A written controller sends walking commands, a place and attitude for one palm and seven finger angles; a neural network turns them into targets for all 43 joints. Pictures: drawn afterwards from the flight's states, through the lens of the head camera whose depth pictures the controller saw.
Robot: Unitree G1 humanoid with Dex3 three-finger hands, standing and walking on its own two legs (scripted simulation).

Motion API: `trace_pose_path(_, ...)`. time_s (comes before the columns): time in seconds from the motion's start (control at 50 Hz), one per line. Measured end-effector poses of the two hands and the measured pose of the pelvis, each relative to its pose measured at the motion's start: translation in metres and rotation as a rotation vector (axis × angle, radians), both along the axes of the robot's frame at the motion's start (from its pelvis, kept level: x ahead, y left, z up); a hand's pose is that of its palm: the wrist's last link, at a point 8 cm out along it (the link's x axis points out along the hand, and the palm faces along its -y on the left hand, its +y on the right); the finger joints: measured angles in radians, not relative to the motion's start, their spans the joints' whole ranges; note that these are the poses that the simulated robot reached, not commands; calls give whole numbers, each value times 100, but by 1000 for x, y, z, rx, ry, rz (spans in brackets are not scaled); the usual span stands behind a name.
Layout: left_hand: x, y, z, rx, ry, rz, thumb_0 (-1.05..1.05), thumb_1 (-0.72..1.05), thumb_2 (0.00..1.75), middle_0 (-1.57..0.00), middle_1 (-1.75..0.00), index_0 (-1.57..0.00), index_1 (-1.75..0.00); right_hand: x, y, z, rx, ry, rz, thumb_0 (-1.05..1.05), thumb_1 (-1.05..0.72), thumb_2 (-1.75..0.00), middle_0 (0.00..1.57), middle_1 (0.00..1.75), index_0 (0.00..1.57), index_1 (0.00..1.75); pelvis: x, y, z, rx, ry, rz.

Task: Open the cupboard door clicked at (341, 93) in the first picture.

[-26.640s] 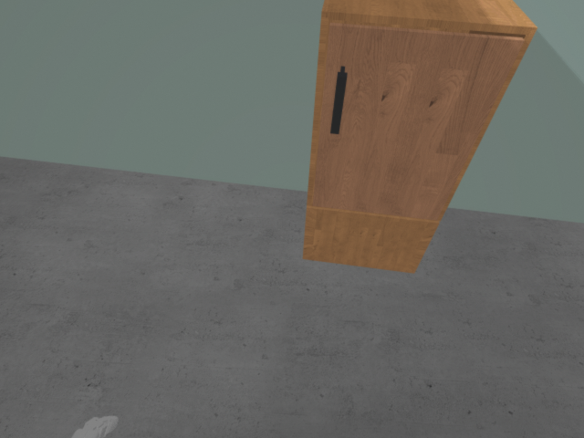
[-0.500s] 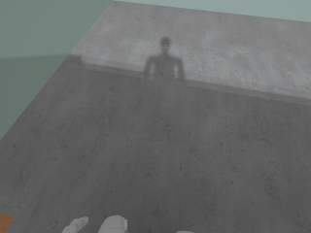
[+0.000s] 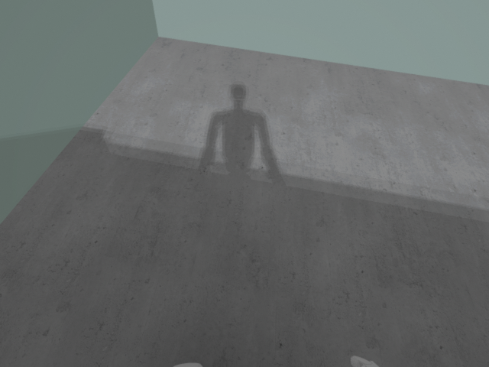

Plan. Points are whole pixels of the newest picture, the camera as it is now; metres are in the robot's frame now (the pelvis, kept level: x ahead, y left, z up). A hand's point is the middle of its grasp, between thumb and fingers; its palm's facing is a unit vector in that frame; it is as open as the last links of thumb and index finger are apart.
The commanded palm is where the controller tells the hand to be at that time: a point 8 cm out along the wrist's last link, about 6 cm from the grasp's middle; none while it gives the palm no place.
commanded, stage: walk to a spot facing it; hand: left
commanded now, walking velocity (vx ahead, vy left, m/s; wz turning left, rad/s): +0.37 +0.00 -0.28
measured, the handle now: out of the picture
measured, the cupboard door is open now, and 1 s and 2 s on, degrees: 43 43 43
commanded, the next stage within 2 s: turn to face it in 0.42 s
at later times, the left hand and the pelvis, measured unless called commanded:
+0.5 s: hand (218, 267) +0.33 +0.09 -0.15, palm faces -0.08 -0.97 -0.21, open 7.3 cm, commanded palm none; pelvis +0.22 -0.09 +0.01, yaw -5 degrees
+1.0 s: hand (202, 243) +0.40 +0.13 -0.17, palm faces +0.19 -0.96 -0.20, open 7.4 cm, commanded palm none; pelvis +0.35 -0.07 +0.00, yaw +9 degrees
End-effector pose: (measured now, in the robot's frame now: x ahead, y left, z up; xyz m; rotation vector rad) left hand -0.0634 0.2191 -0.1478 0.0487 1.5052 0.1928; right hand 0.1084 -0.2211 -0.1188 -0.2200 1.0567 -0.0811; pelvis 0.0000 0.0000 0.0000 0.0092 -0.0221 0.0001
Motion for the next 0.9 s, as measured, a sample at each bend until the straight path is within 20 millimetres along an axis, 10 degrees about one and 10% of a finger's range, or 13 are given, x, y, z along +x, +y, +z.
trace_pose_path(0.2, 223, 5, 33, 51, -287, -161, 1, 91, 90, -19, -30, -20, -29, -83, -26, -2, 10, 389, -207, 1, -92, -90, 20, 30, 20, 30, 85, -12, 17, 8, 21, -57)
trace_pose_path(0.36, 372, -48, 27, 85, -389, -320, 1, 91, 90, -19, -30, -20, -29, -79, -46, -21, 90, 564, -327, 1, -91, -90, 20, 30, 20, 30, 166, -61, -4, 22, 40, -114)
trace_pose_path(0.48, 390, -83, 31, 56, -354, -269, 0, 91, 90, -19, -30, -20, -29, 21, -77, -14, 80, 457, -310, 1, -91, -90, 20, 30, 20, 30, 214, -84, 12, 14, 27, -97)
trace_pose_path(0.74, 366, -84, 6, 18, -129, -61, 0, 93, 90, -20, -30, -20, -29, 279, -102, -1, -8, 148, -75, 1, -92, -90, 20, 30, 20, 30, 310, -86, 8, -22, 10, 25)
trace_pose_path(0.9, 397, -57, -17, 29, -108, 34, 1, 91, 90, -20, -30, -20, -29, 357, -88, -7, -81, 94, 44, 0, -91, -90, 20, 30, 20, 30, 348, -67, -11, -28, 19, 101)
